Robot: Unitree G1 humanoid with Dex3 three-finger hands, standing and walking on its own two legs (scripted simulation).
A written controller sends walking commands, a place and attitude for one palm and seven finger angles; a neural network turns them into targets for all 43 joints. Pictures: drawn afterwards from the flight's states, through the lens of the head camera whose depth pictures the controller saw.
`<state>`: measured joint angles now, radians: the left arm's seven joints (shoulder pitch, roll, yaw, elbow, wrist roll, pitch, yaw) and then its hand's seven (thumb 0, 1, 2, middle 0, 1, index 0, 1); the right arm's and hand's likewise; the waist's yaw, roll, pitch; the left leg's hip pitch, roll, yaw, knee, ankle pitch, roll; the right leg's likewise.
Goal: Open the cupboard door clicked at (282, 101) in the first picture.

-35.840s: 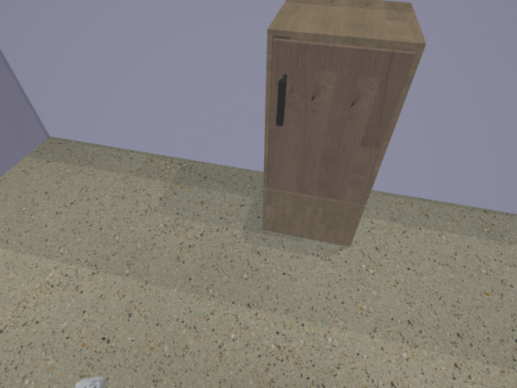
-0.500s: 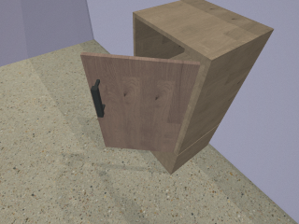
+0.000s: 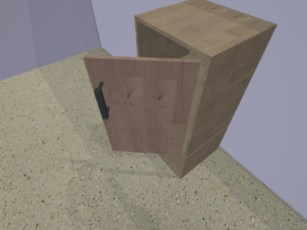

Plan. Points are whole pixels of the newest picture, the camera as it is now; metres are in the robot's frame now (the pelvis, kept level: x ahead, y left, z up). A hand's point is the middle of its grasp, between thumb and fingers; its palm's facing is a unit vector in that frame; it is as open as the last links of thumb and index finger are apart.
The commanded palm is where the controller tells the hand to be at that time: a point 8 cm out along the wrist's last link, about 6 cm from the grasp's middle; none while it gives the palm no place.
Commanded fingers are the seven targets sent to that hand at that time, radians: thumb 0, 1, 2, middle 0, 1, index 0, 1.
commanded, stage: raise the hand with hooked fingers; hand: left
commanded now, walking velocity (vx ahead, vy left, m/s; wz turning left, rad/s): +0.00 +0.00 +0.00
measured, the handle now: (103, 100) +0.56 +0.23 -0.02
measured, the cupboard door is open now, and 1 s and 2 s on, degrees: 48 48 48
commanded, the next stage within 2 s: none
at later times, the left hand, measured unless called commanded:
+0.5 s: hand (94, 225) +0.15 +0.16 -0.06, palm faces -0.04 -1.00 +0.00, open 8.4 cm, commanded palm +0.12 +0.24 -0.05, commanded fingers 0.00 0.41 0.69 -0.23 -0.62 -0.23 -0.62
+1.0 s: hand (68, 203) +0.19 +0.24 -0.03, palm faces +0.06 -1.00 -0.05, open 11.4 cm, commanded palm +0.16 +0.28 -0.03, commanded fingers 0.00 -0.17 0.44 -0.28 -0.99 -0.28 -0.99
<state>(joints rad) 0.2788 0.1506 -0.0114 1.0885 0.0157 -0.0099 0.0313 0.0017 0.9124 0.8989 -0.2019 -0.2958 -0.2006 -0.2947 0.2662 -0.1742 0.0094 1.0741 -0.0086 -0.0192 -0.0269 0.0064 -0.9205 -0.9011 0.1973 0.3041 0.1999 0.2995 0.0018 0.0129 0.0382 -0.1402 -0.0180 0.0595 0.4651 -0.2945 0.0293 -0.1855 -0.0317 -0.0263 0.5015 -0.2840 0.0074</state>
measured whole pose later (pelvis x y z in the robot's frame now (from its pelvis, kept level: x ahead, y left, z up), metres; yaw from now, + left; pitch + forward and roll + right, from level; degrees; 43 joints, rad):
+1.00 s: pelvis -0.04 +0.00 -0.08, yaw +1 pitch +14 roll -2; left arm 0.30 0.29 0.33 0.09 -0.33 -0.32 -0.36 0.00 0.06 0.54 -0.26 -0.84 -0.26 -0.84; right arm 0.32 -0.21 0.01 0.56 0.03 -0.22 -0.05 0.01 -0.90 -0.90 0.20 0.31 0.21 0.30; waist -0.02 0.02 -0.12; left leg -0.85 0.02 0.00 1.11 -0.51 0.02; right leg -0.84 -0.01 -0.07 1.05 -0.45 -0.01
